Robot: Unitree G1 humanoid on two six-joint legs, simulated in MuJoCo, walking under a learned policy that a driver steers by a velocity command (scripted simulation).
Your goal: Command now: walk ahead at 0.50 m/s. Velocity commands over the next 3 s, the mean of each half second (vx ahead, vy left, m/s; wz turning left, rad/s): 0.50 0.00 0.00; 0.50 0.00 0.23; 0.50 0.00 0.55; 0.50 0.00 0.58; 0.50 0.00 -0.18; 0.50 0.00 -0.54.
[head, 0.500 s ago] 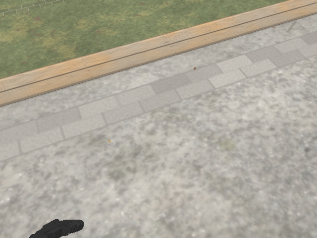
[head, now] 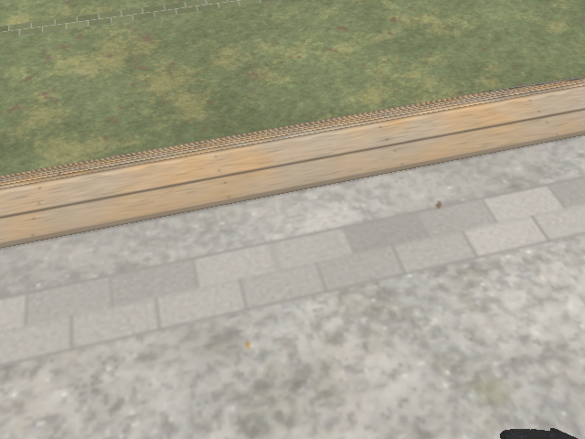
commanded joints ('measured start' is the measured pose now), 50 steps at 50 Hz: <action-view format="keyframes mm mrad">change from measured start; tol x32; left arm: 1 -35 163 34 -45 2 8 10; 25 -446 47 -5 -243 1 -34 -41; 31 66 271 74 -106 18 -28 -29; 50 -61 136 44 -47 20 -30 16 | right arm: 1 171 -172 -66 -4 -2 -18 -5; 31 440 -18 -8 96 -16 7 -45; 50 -22 -42 -36 -43 4 29 -4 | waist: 1 -152 -101 -99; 3 -144 272 -358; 24 -164 25 63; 31 -6 -335 -379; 50 5 -64 84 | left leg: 1 278 -50 46 -37 -48 60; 4 912 320 -717 -207 -343 280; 11 392 173 -230 -356 16 208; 29 565 130 -20 30 485 87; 31 -52 -122 2 663 -488 -8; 33 -217 -34 -130 787 -482 24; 50 -174 48 -10 149 78 -8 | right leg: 1 -37 -227 74 252 722 -125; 4 -758 4 171 1037 -245 -25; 26 -698 -97 54 260 304 -42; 29 -272 -35 0 222 302 -110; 32 313 -414 723 78 4 -295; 38 -208 -281 217 -100 267 -204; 50 -34 -291 -101 -120 450 -158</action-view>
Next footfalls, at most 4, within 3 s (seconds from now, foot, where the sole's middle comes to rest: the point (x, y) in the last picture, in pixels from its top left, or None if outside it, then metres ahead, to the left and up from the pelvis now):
0.04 left None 0.19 0.12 -0.77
0.58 right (376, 436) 0.49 -0.12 -0.77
1.14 left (267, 320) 0.75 0.15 -0.77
1.64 right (303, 220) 1.09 0.08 -0.77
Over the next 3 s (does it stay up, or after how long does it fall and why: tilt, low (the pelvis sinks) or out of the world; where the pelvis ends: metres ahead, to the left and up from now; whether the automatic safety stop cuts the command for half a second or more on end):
stays up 1.36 0.47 -0.12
